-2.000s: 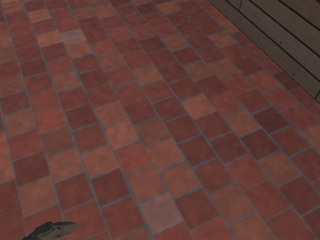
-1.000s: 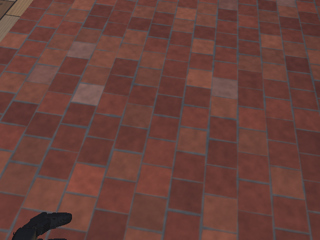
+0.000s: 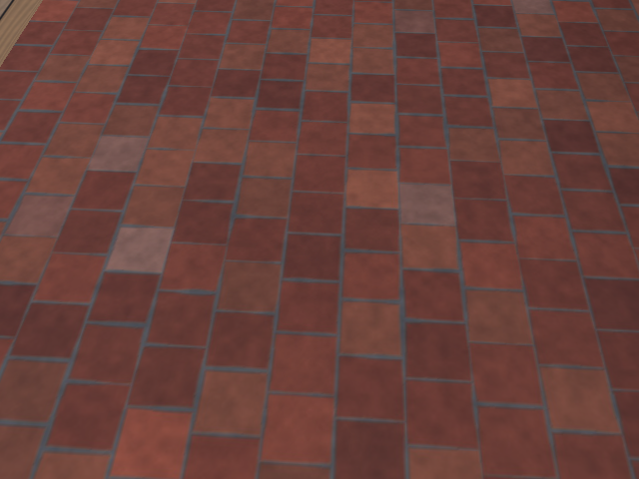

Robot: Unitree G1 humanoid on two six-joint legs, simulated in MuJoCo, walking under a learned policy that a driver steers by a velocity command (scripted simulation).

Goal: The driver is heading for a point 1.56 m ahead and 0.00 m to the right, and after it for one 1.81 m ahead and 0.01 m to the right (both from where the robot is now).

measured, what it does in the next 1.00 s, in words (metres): walks ahead: left foot, then right foot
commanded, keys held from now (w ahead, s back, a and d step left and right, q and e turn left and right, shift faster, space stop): e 0.02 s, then w+e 0.30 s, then w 0.18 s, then w+q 0.50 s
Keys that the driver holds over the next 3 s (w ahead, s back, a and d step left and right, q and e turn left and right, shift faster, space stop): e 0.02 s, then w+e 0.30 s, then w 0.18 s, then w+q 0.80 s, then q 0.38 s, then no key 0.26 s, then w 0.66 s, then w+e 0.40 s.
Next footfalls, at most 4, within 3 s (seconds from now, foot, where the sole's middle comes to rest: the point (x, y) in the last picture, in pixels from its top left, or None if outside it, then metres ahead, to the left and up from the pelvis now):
0.02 left None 0.05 0.13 -0.77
0.48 right None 0.11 -0.18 -0.77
1.00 left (386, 463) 0.49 -0.09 -0.77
1.44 right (464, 342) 0.78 -0.28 -0.77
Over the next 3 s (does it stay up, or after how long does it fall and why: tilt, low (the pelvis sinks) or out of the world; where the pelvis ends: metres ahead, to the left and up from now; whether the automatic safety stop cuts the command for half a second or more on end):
stays up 1.01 0.03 0.01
